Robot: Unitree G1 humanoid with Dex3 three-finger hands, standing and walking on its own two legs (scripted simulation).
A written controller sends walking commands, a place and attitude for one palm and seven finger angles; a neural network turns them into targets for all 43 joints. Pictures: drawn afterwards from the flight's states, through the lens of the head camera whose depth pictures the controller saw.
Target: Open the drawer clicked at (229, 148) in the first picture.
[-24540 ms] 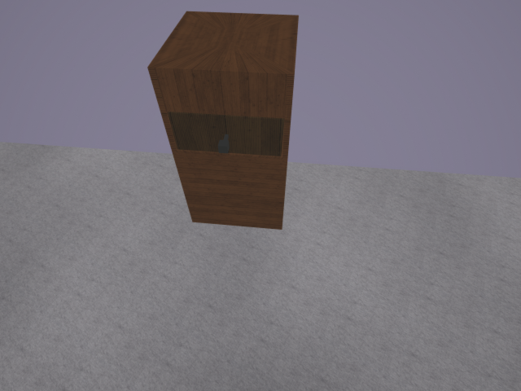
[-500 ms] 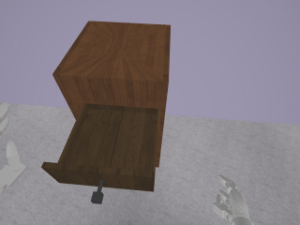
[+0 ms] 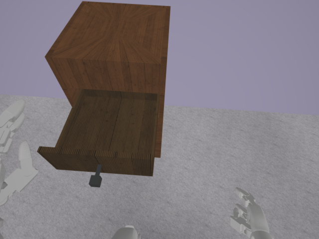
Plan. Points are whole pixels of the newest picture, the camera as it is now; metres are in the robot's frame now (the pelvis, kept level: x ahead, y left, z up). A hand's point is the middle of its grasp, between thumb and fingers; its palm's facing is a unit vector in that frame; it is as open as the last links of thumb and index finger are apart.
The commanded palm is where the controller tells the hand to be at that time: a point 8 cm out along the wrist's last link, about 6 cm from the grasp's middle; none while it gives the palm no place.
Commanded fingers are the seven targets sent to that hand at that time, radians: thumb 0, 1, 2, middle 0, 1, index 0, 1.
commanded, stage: step back with the hand held close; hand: left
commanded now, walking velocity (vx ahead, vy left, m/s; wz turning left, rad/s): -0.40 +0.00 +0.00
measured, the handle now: (97, 175) +0.33 +0.23 -0.21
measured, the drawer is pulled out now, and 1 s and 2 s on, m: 0.30 0.30 0.30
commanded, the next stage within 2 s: stop stepping back and stand still in 0.18 s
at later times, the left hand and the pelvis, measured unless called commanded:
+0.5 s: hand out of the picture +0.07 +0.19 +0.17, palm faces +0.31 -0.83 -0.47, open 7.4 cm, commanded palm +0.01 +0.25 +0.19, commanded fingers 0.00 0.90 0.90 -0.20 -0.30 -0.20 -0.30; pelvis -0.13 -0.03 +0.00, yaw -2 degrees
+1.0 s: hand out of the picture +0.05 +0.20 +0.17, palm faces +0.31 -0.82 -0.49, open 7.4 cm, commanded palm -0.02 +0.25 +0.19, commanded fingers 0.00 0.90 0.90 -0.20 -0.30 -0.20 -0.30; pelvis -0.15 -0.03 +0.00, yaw -1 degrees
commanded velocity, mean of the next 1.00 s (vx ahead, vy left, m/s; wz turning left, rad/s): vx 0.02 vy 0.03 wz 0.00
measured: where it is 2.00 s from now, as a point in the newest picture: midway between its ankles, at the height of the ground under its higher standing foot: outside the picture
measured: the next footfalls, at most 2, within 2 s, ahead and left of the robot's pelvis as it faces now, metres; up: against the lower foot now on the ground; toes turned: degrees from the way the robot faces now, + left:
left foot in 0.16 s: +0.01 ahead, +0.13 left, +0.00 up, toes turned +1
right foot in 0.40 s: -0.12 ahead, -0.13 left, +0.00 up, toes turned -1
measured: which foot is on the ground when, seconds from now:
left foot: up 0.00-0.14, down 0.16-0.42, up 0.44-0.68, down 0.70-1.00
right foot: down 0.00-0.16, up 0.18-0.38, down 0.40-1.00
